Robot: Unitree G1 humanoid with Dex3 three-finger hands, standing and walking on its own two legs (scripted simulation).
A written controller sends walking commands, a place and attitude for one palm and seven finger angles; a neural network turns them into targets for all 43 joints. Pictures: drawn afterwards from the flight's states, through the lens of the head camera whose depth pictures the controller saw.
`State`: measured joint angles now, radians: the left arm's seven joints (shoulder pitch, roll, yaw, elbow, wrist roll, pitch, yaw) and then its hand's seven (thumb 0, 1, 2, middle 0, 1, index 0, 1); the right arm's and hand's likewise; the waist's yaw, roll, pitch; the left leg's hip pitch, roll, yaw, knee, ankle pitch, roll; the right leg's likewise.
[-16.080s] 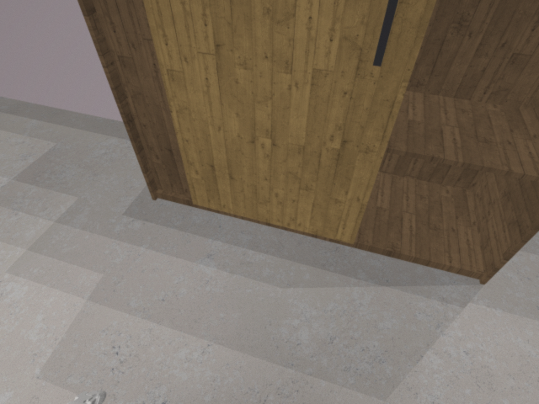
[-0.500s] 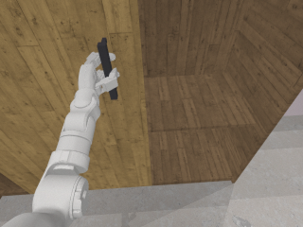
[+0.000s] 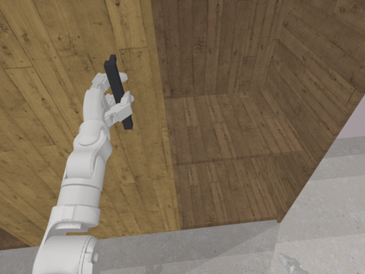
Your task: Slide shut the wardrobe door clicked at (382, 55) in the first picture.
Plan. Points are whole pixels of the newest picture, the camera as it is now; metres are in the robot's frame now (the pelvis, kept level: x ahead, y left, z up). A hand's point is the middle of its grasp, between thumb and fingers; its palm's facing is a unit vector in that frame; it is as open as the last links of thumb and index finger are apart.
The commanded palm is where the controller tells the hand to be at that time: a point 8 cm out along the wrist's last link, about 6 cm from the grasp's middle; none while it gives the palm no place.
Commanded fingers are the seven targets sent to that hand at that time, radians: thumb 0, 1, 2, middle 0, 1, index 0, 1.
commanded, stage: grip the handle and tug to test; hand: left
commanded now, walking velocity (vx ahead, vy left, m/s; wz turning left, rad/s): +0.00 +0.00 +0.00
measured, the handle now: (121, 94) +0.47 +0.14 +0.18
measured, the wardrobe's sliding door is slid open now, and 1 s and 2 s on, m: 0.54 0.51 0.17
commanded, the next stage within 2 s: tug the door sideways, standing still in 0.22 s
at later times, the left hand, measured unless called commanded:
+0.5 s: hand (130, 101) +0.43 +0.11 +0.19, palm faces +0.09 -1.00 -0.03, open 5.8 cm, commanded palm +0.41 +0.15 +0.18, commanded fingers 0.00 0.90 0.90 -0.45 -1.40 -0.45 -1.40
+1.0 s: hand (148, 102) +0.44 +0.07 +0.18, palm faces +0.34 -0.94 -0.08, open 6.0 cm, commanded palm +0.42 +0.05 +0.17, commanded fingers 0.00 0.90 0.90 -0.45 -1.40 -0.45 -1.40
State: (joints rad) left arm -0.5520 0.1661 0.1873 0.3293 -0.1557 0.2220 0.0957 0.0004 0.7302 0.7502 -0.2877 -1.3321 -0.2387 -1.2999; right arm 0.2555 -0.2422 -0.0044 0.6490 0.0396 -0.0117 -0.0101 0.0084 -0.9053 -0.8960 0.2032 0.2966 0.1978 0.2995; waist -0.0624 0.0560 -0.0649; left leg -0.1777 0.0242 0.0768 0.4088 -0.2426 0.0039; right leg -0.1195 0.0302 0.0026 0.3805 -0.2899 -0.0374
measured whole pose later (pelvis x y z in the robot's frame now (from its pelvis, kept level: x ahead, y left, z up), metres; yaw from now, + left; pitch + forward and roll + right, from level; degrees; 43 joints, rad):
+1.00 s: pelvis +0.10 -0.11 -0.01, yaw +13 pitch -3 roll +4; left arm -0.42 0.06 0.02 -0.14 -0.05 -0.04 0.14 -0.02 0.77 0.82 -0.56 -1.42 -0.20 -1.43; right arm 0.03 -0.20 -0.03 0.58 0.04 -0.08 0.03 0.01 -0.91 -0.90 0.20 0.30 0.20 0.30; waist 0.09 0.07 0.30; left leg -0.27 -0.01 0.00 0.74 -0.42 0.02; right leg -0.31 0.01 -0.18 0.49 -0.15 -0.15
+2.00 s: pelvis +0.07 -0.37 -0.02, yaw +8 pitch -4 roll +3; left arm -0.56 0.15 -0.08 0.18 -0.07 -0.10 0.11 -0.02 0.74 0.77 -0.46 -1.40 -0.17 -1.35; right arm 0.08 -0.17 -0.06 0.61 0.02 0.05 0.01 0.01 -0.91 -0.90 0.20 0.30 0.20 0.30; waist 0.01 0.01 0.19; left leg -0.21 0.07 0.15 0.55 -0.25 -0.03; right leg -0.44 0.08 0.00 0.90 -0.35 -0.04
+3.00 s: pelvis +0.14 -0.77 -0.02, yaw +9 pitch -4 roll -1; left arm -0.59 0.34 0.26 0.21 -0.14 0.00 0.20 0.00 0.75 0.87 -0.46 -1.43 -0.09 -1.34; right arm 0.11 -0.21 -0.06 0.60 0.07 0.00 0.03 0.01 -0.91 -0.90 0.20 0.30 0.20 0.30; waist 0.12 0.02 0.23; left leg -0.19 0.18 -0.01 0.60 -0.34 -0.10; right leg -0.38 0.01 -0.03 0.84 -0.42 -0.02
